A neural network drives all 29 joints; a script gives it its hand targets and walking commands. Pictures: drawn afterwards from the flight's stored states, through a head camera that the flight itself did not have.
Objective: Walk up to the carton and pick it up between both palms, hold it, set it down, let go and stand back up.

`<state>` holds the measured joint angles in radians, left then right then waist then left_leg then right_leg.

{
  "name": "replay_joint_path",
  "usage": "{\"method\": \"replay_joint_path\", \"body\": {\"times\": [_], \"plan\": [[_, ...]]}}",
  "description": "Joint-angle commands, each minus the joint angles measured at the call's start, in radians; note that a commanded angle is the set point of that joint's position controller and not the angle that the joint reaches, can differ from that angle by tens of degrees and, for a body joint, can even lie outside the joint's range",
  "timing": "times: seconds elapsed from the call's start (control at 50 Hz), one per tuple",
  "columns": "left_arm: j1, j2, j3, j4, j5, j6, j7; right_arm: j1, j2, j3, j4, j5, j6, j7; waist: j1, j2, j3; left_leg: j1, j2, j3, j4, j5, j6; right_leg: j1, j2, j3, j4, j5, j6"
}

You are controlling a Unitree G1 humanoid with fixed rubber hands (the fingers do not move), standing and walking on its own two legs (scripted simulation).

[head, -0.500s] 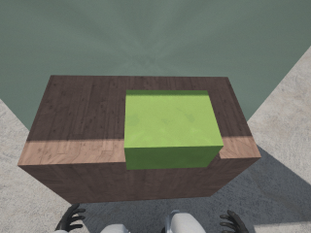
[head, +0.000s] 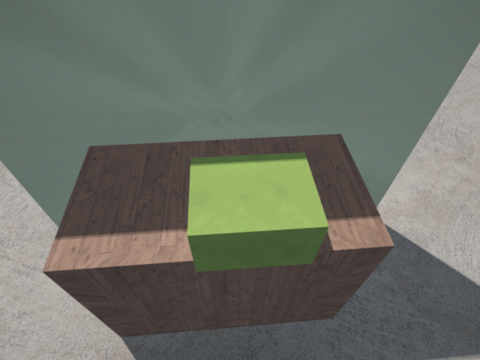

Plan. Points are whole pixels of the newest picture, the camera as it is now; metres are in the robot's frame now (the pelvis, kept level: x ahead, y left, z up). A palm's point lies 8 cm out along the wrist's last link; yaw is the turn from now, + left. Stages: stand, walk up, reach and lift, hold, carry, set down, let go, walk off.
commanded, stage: walk up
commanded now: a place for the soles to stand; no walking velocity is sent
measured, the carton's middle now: (251, 210) +0.44 -0.03 -0.09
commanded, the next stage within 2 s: reach and lift in 1.38 s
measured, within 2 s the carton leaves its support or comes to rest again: neither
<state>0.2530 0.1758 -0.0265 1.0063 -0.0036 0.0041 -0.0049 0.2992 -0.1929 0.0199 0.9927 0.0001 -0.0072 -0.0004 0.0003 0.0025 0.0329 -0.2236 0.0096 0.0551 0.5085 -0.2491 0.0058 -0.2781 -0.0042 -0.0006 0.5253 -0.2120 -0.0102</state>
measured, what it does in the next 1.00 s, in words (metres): stands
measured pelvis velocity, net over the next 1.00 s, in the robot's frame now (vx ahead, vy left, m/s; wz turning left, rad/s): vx -0.01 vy -0.02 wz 0.03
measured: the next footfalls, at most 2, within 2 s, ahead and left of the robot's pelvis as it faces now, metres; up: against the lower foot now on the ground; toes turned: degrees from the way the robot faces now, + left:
none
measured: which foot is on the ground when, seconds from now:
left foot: down 0.00-1.00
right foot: down 0.00-1.00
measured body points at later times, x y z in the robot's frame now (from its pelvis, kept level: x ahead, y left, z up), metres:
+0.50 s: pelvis +0.00 -0.01 +0.00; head +0.02 -0.01 +0.44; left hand +0.06 +0.25 -0.15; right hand +0.06 -0.26 -0.15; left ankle +0.02 +0.12 -0.73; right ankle +0.05 -0.11 -0.73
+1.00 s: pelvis -0.01 -0.02 -0.01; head +0.01 -0.02 +0.44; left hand +0.05 +0.23 -0.15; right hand +0.06 -0.27 -0.15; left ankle +0.02 +0.12 -0.73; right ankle +0.05 -0.11 -0.74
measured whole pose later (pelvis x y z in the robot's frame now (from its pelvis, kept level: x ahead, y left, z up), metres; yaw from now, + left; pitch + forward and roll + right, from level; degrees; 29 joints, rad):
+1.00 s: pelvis -0.01 -0.02 -0.01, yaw +1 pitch -2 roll +0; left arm 0.20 0.23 0.01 0.96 0.00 0.04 0.00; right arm 0.23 -0.24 0.00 0.92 -0.01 0.01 -0.02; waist 0.00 0.00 0.09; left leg -0.30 0.03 0.01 0.60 -0.27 0.01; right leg -0.33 0.02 -0.04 0.57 -0.22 -0.04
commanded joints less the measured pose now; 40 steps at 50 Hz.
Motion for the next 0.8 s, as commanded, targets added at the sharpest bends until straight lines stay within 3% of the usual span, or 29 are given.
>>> {"method": "replay_joint_path", "body": {"times": [0.0,0.22,0.24,0.26,0.28,0.36,0.42,0.48,0.54,0.58,0.64,0.7,0.74,0.78], "plan": [[-0.005,0.149,0.028,-0.04,0.002,-0.026,0.012,0.0,-0.123,-0.023,-0.04,0.0,-0.026,-0.01,0.009,-0.019,0.029,-0.061,0.087,-0.138,-0.158,-0.153,0.04,-0.019,-0.095,0.146,-0.167,-0.165,-0.036],[0.027,0.149,0.006,0.02,0.003,-0.028,0.023,0.028,-0.131,-0.011,0.023,0.001,-0.018,-0.017,0.008,-0.003,0.027,-0.028,0.101,-0.127,-0.166,-0.071,0.045,-0.007,-0.088,0.132,-0.141,-0.049,-0.032],[-0.047,0.227,0.043,-0.001,0.007,-0.016,0.03,-0.026,-0.164,-0.029,-0.029,-0.011,-0.024,-0.028,-0.008,-0.033,0.093,-0.058,0.135,-0.151,-0.135,0.126,0.069,-0.028,-0.07,0.095,-0.067,0.089,-0.035],[-0.024,0.213,0.039,0.0,0.015,-0.015,0.031,-0.006,-0.187,-0.033,-0.026,-0.012,-0.029,-0.031,0.0,-0.013,0.018,-0.031,0.158,-0.157,-0.12,0.23,0.083,0.013,-0.075,0.088,-0.038,0.151,-0.035],[-0.008,0.195,0.038,0.0,0.017,-0.012,0.032,-0.013,-0.198,-0.04,-0.031,-0.012,-0.029,-0.033,0.006,0.01,-0.013,-0.016,0.166,-0.161,-0.111,0.251,0.096,0.025,-0.071,0.079,-0.02,0.15,-0.033],[-0.016,0.186,0.047,-0.02,0.02,0.002,0.035,-0.041,-0.209,-0.056,-0.059,-0.01,-0.015,-0.037,0.007,0.05,-0.037,-0.044,0.188,-0.183,-0.123,0.174,0.125,0.042,-0.054,0.063,0.016,0.076,-0.027],[-0.017,0.191,0.055,-0.034,0.017,0.01,0.033,-0.064,-0.204,-0.059,-0.072,-0.01,0.002,-0.038,0.008,0.045,-0.014,-0.08,0.169,-0.168,-0.114,0.075,0.116,0.028,-0.059,0.081,-0.003,0.04,-0.032],[-0.03,0.216,0.066,-0.052,0.01,0.013,0.03,-0.074,-0.183,-0.054,-0.085,-0.009,0.01,-0.035,0.0,-0.018,-0.006,-0.08,0.107,-0.115,-0.041,-0.008,0.088,-0.009,-0.099,0.148,-0.089,-0.009,-0.057],[-0.084,0.253,0.079,-0.074,-0.003,0.022,0.029,-0.046,-0.13,-0.038,-0.096,-0.008,0.01,-0.034,-0.022,-0.121,-0.008,-0.034,0.001,-0.025,0.111,-0.094,0.049,-0.086,-0.185,0.245,-0.235,-0.108,-0.13],[-0.124,0.255,0.079,-0.092,0.003,0.031,0.026,-0.028,-0.135,-0.039,-0.103,-0.011,0.002,-0.037,-0.034,-0.127,-0.011,-0.003,0.003,-0.033,0.113,-0.101,0.051,-0.121,-0.19,0.23,-0.238,-0.137,-0.142],[-0.13,0.245,0.075,-0.104,0.01,0.042,0.018,-0.029,-0.162,-0.044,-0.121,-0.007,-0.011,-0.038,-0.027,-0.098,-0.021,-0.018,0.036,-0.075,0.059,-0.07,0.058,-0.111,-0.151,0.177,-0.202,-0.178,-0.112],[-0.112,0.225,0.072,-0.111,0.013,0.046,0.012,-0.058,-0.216,-0.057,-0.139,-0.003,-0.016,-0.036,0.001,0.01,-0.014,-0.11,0.12,-0.205,-0.096,-0.117,0.079,-0.04,-0.069,0.111,-0.088,-0.18,-0.057],[-0.08,0.198,0.066,-0.111,0.022,0.038,0.008,-0.086,-0.254,-0.069,-0.143,-0.002,-0.015,-0.035,0.025,0.087,-0.025,-0.147,0.196,-0.295,-0.185,-0.128,0.112,0.009,-0.02,0.055,0.026,-0.131,-0.029],[-0.053,0.188,0.064,-0.11,0.029,0.025,0.006,-0.12,-0.254,-0.07,-0.154,-0.006,-0.01,-0.033,0.037,0.115,-0.025,-0.172,0.218,-0.302,-0.192,-0.121,0.126,0.043,-0.023,0.051,0.039,-0.113,-0.026]]}}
